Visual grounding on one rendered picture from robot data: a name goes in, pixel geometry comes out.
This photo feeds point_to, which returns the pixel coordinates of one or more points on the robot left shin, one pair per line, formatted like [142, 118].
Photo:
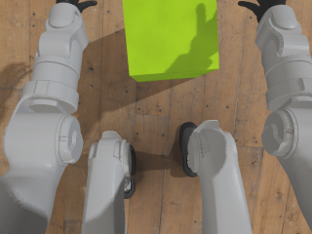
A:
[94, 148]

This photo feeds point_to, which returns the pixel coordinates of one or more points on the robot right thigh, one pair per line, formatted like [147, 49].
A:
[224, 204]

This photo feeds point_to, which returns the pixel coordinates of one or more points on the left robot forearm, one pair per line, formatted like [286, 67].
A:
[57, 66]

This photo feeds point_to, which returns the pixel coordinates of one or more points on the left robot hand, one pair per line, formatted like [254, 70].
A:
[81, 6]

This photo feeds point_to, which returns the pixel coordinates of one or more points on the carton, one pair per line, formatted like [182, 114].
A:
[170, 39]

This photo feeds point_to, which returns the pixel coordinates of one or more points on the right robot forearm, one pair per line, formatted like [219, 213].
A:
[285, 58]

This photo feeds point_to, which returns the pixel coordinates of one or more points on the right robot hand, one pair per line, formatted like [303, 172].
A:
[264, 5]

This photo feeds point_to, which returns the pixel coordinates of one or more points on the robot right upper arm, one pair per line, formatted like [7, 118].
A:
[287, 135]

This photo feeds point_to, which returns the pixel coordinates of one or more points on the robot left upper arm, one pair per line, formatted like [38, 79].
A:
[38, 147]

